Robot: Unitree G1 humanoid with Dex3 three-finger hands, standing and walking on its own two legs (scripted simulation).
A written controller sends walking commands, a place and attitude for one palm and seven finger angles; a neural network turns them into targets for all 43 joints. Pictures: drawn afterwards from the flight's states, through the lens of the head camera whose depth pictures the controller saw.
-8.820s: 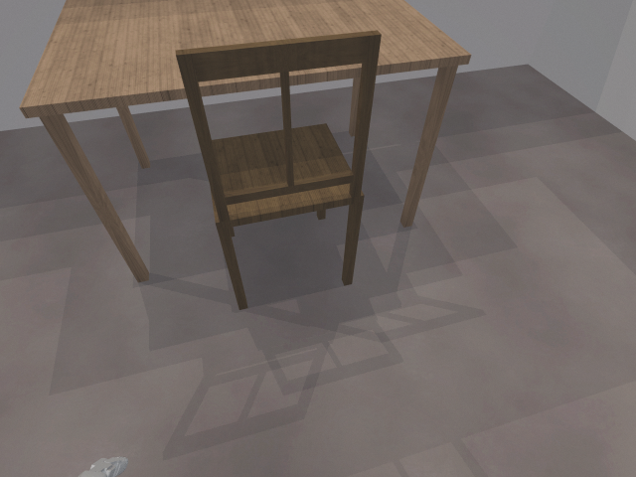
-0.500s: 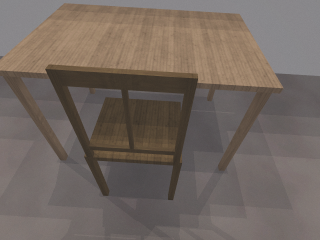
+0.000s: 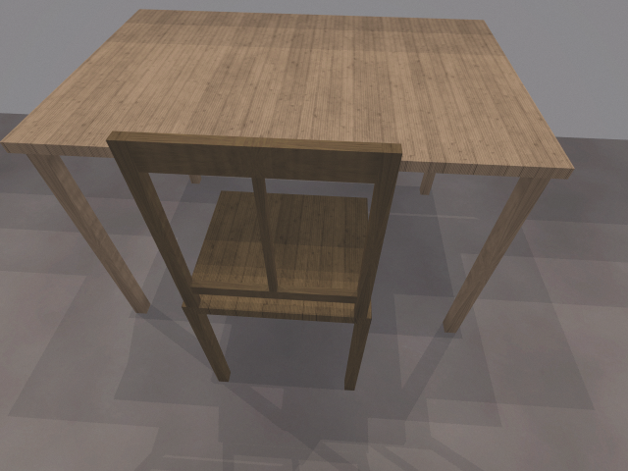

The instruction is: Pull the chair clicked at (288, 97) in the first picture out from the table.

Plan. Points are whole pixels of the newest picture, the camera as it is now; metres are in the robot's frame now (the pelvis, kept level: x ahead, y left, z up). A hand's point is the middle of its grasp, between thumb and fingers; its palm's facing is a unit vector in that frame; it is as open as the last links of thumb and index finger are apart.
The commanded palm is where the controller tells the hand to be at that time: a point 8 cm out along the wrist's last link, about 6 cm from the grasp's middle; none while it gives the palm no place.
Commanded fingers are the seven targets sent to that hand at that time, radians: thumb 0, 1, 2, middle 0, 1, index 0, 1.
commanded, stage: look again from close up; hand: left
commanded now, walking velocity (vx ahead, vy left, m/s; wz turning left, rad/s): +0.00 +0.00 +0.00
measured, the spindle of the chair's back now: (266, 240) +0.50 +0.12 -0.05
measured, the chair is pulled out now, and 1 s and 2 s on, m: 0.00 0.00 0.00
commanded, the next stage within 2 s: raise the hand toward the chair's back in 0.74 s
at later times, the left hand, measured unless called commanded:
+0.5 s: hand out of the picture +0.07 +0.16 -0.16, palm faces +0.00 -0.97 -0.23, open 7.3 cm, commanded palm none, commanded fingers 0.00 0.90 0.90 -0.20 -0.30 -0.20 -0.30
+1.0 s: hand (186, 409) +0.20 +0.18 -0.05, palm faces +0.30 -0.94 -0.15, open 7.5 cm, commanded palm +0.14 +0.21 -0.06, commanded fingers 0.00 0.69 0.81 -0.18 -0.27 -0.18 -0.27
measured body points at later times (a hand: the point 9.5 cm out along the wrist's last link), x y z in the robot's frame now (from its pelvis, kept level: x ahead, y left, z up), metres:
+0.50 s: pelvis +0.03 -0.02 +0.01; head +0.04 -0.03 +0.46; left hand +0.07 +0.21 -0.14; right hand +0.04 -0.25 -0.15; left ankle +0.02 +0.09 -0.73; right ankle +0.08 -0.15 -0.73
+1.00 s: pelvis +0.04 -0.02 +0.00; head +0.03 -0.02 +0.45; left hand +0.18 +0.23 -0.03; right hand +0.11 -0.26 -0.12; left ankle +0.02 +0.09 -0.73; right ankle +0.08 -0.15 -0.73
